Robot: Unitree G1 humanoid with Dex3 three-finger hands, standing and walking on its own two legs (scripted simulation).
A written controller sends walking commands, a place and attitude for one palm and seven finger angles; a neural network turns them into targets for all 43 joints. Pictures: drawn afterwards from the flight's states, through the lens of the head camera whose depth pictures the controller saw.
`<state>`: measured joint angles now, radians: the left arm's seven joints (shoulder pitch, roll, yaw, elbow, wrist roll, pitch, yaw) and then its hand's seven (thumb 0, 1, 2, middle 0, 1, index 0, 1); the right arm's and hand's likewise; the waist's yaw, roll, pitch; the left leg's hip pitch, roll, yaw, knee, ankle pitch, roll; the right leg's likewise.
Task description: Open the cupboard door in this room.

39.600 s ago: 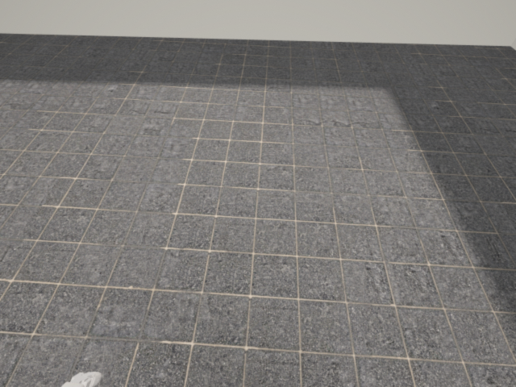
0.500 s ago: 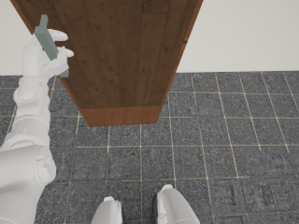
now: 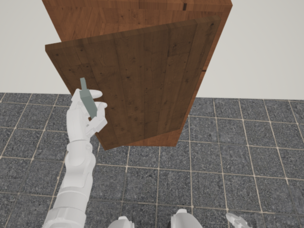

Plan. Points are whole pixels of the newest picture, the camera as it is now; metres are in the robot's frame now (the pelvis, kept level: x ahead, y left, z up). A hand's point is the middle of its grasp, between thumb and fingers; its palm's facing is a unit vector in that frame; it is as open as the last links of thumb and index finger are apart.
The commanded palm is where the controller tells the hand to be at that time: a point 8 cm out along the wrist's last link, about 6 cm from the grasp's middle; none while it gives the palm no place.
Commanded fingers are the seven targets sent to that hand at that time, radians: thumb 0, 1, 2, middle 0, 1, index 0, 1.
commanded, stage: pull the door open along its arc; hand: left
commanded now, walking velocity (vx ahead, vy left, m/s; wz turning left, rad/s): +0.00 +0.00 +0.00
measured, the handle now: (92, 104) +0.43 +0.17 +0.03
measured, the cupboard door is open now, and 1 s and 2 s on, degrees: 18 45 46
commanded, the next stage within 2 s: open thumb and fingers to let go in 0.40 s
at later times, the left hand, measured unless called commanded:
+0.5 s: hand (142, 168) +0.26 +0.03 +0.04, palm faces +0.27 -0.96 -0.05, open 5.9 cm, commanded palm +0.21 +0.07 +0.04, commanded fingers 0.00 0.83 0.87 -0.40 -1.34 -0.40 -1.34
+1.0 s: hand (140, 167) +0.26 +0.03 +0.04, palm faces +0.37 -0.93 -0.02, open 12.1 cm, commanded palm +0.21 +0.08 +0.04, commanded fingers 0.00 -0.50 0.30 -0.27 -1.00 -0.27 -1.00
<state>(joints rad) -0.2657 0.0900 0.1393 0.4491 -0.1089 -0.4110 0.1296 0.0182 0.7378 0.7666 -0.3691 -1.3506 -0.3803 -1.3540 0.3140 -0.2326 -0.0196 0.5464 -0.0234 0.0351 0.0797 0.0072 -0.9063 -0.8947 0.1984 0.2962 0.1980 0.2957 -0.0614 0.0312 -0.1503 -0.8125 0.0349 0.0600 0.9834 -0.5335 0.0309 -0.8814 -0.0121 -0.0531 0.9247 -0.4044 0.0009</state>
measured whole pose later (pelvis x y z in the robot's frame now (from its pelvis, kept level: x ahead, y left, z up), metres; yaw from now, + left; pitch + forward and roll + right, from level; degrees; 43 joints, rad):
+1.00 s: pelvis -0.03 -0.06 -0.01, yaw +5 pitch +14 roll +2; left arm 0.10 -0.08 -0.19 0.18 0.08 -0.35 0.50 0.00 -0.22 0.42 -0.33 -1.22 -0.33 -1.23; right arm 0.20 -0.20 -0.01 0.59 -0.07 -0.07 0.00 0.01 -0.91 -0.90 0.20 0.30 0.20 0.30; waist -0.01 0.03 -0.13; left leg -0.76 0.02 -0.02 1.01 -0.49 -0.04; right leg -0.84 -0.03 -0.13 1.02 -0.44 -0.08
